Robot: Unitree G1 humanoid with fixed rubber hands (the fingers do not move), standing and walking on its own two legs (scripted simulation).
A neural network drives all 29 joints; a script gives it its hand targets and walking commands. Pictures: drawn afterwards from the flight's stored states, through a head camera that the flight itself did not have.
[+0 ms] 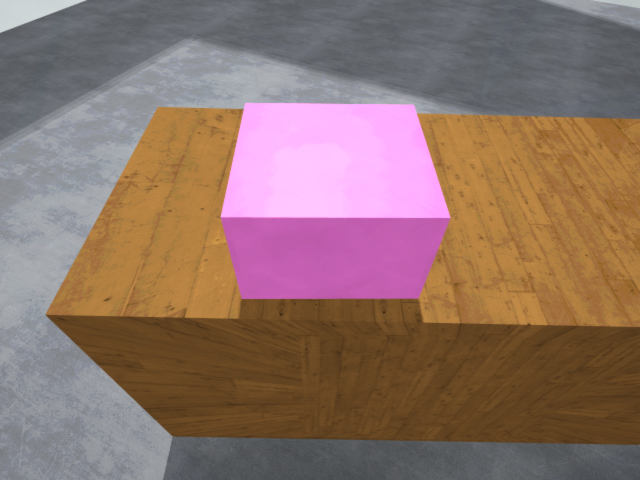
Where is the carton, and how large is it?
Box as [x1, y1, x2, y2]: [221, 103, 449, 298]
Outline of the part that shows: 245,103 221,213 221,220 241,297 418,298 449,220 449,215 414,106 393,104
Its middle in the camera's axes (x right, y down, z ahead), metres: +0.01 -0.07 +0.63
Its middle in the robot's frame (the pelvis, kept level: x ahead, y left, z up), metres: +0.53 +0.00 +0.04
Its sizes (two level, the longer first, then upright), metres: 0.284 0.266 0.187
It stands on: a pedestal, 0.71 m high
